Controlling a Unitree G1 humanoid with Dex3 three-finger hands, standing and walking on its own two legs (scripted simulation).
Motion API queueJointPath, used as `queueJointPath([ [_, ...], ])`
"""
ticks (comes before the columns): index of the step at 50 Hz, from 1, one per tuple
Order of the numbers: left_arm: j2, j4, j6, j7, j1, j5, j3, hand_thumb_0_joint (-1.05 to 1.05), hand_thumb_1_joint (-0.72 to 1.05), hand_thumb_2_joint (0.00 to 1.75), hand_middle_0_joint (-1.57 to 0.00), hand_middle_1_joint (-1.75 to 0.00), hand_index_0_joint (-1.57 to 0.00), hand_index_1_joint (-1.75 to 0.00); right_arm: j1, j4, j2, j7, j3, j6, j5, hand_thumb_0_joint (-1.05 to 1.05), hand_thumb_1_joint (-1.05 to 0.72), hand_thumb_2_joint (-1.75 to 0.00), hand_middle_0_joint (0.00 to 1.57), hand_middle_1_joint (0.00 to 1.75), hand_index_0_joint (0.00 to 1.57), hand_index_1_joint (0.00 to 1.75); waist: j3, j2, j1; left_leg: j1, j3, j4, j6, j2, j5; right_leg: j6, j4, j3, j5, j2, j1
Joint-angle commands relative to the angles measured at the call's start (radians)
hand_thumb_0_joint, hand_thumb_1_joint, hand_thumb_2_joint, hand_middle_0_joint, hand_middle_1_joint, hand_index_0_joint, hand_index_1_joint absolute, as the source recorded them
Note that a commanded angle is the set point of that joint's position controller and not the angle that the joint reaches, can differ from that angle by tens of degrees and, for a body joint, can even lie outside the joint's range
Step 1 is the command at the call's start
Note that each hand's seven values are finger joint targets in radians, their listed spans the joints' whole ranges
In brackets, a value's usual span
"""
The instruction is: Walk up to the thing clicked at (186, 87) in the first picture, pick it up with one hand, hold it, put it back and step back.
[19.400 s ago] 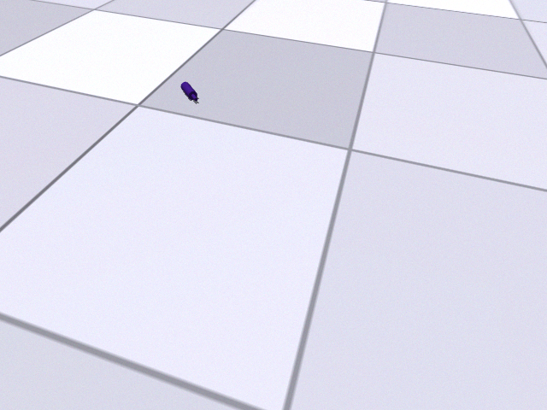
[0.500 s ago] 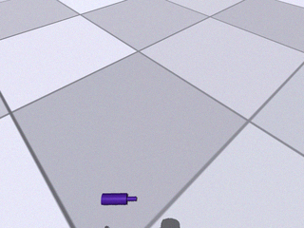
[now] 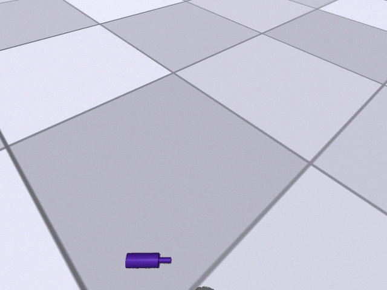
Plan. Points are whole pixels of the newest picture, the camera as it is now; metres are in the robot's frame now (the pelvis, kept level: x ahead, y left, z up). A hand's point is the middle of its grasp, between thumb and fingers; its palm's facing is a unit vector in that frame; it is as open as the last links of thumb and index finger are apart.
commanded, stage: walk up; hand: left
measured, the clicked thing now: (148, 260) +0.39 +0.20 -0.75
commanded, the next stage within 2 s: stand in 0.60 s
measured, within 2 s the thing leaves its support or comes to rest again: neither
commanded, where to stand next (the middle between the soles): +0.04 -0.03 m, yaw +3 degrees
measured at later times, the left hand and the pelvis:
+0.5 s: hand out of the picture +0.08 +0.24 -0.16, palm faces +0.00 -0.95 -0.31, open 7.4 cm; pelvis +0.01 -0.01 +0.00, yaw +0 degrees
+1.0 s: hand out of the picture +0.11 +0.24 -0.15, palm faces -0.02 -0.94 -0.34, open 7.4 cm; pelvis +0.03 -0.01 +0.00, yaw +0 degrees
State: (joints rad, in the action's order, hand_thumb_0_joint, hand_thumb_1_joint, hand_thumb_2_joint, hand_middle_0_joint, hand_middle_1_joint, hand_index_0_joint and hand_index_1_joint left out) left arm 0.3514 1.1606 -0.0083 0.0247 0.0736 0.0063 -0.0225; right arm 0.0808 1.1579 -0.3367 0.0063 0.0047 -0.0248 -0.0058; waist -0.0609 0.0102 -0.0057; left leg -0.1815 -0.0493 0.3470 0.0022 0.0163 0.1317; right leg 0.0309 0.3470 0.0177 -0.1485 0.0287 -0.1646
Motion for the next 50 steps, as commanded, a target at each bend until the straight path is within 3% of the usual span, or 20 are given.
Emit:
queueJointPath([
  [1, 0.185, -0.05, 0.022, -0.016, -0.032, -0.005, -0.024, 0.0, 0.9, 0.9, -0.2, -0.3, -0.2, -0.3, -0.081, -0.069, -0.227, -0.012, -0.047, -0.022, 0.0, 0.0, -0.9, -0.9, 0.2, 0.3, 0.2, 0.3, 0.103, -0.024, 0.013, 0.039, 0.139, -0.103, 0.011, 0.144, 0.069, -0.042, -0.055, 0.076, 0.011, 0.085, 0.02],
  [7, 0.188, -0.045, 0.029, -0.02, -0.028, -0.006, -0.023, 0.0, 0.9, 0.9, -0.2, -0.3, -0.2, -0.3, -0.073, -0.069, -0.219, -0.011, -0.051, -0.017, 0.004, 0.0, -0.9, -0.9, 0.2, 0.3, 0.2, 0.3, 0.122, -0.002, 0.004, 0.094, 0.12, -0.069, 0.009, 0.136, -0.04, -0.039, -0.069, 0.081, 0.073, 0.099, 0.018],
  [14, 0.186, -0.041, 0.028, -0.024, -0.026, -0.007, -0.023, 0.0, 0.9, 0.9, -0.2, -0.3, -0.2, -0.3, -0.079, -0.063, -0.213, -0.009, -0.05, -0.011, 0.004, 0.0, -0.9, -0.9, 0.2, 0.3, 0.2, 0.3, 0.097, -0.003, 0.004, 0.087, 0.119, -0.083, 0.008, 0.134, -0.006, -0.034, -0.075, 0.082, 0.052, 0.096, -0.001],
  [20, 0.185, -0.037, 0.028, -0.024, -0.017, -0.012, -0.023, 0.0, 0.9, 0.9, -0.2, -0.3, -0.2, -0.3, -0.092, -0.066, -0.217, -0.006, -0.048, -0.007, 0.004, 0.0, -0.9, -0.9, 0.2, 0.3, 0.2, 0.3, 0.063, -0.013, 0.006, 0.058, 0.129, -0.099, 0.009, 0.128, 0.081, -0.034, -0.092, 0.084, 0.002, 0.091, -0.016],
  [29, 0.192, -0.051, 0.031, -0.025, -0.02, -0.013, -0.029, 0.0, 0.9, 0.9, -0.2, -0.3, -0.2, -0.3, -0.081, -0.068, -0.213, -0.006, -0.046, -0.009, 0.004, 0.0, -0.9, -0.9, 0.2, 0.3, 0.2, 0.3, 0.106, -0.012, 0.006, 0.078, 0.115, -0.081, 0.007, 0.128, -0.001, -0.037, -0.087, 0.085, 0.065, 0.097, 0.022],
  [30, 0.19, -0.058, 0.038, -0.026, -0.017, -0.021, -0.024, 0.0, 0.9, 0.9, -0.2, -0.3, -0.2, -0.3, -0.073, -0.063, -0.214, -0.005, -0.048, -0.008, -0.01, 0.0, -0.9, -0.9, 0.2, 0.3, 0.2, 0.3, 0.135, -0.024, -0.002, 0.084, 0.107, -0.074, 0.007, 0.119, 0.002, -0.036, -0.084, 0.084, 0.038, 0.105, 0.045],
  [32, 0.193, -0.063, 0.044, -0.026, -0.025, -0.02, -0.023, 0.0, 0.9, 0.9, -0.2, -0.3, -0.2, -0.3, -0.074, -0.06, -0.216, -0.006, -0.05, -0.008, -0.01, 0.0, -0.9, -0.9, 0.2, 0.3, 0.2, 0.3, 0.144, -0.013, -0.002, 0.112, 0.108, -0.06, 0.008, 0.124, -0.056, -0.037, -0.081, 0.086, 0.082, 0.11, 0.037],
  [42, 0.199, -0.077, 0.042, -0.03, -0.019, -0.015, -0.022, 0.0, 0.9, 0.9, -0.2, -0.3, -0.2, -0.3, -0.048, -0.049, -0.222, -0.007, -0.052, -0.008, -0.009, 0.0, -0.9, -0.9, 0.2, 0.3, 0.2, 0.3, 0.08, 0.001, -0.001, 0.086, 0.113, -0.08, 0.003, 0.127, -0.06, -0.041, -0.078, 0.074, 0.047, 0.1, 0.023],
  [44, 0.194, -0.076, 0.041, -0.03, -0.015, -0.015, -0.019, 0.0, 0.9, 0.9, -0.2, -0.3, -0.2, -0.3, -0.043, -0.046, -0.221, -0.006, -0.051, -0.006, -0.008, 0.0, -0.9, -0.9, 0.2, 0.3, 0.2, 0.3, 0.051, 0.006, -0.003, 0.062, 0.117, -0.086, 0.002, 0.121, -0.019, -0.038, -0.092, 0.075, 0.008, 0.097, 0.016],
  [50, 0.199, -0.088, 0.039, -0.031, -0.026, -0.016, -0.019, 0.0, 0.9, 0.9, -0.2, -0.3, -0.2, -0.3, -0.045, -0.053, -0.226, -0.006, -0.051, -0.005, -0.007, 0.0, -0.9, -0.9, 0.2, 0.3, 0.2, 0.3, 0.07, -0.008, -0.002, 0.06, 0.119, -0.094, 0.004, 0.119, 0.008, -0.041, -0.089, 0.075, 0.014, 0.101, 0.033],
])
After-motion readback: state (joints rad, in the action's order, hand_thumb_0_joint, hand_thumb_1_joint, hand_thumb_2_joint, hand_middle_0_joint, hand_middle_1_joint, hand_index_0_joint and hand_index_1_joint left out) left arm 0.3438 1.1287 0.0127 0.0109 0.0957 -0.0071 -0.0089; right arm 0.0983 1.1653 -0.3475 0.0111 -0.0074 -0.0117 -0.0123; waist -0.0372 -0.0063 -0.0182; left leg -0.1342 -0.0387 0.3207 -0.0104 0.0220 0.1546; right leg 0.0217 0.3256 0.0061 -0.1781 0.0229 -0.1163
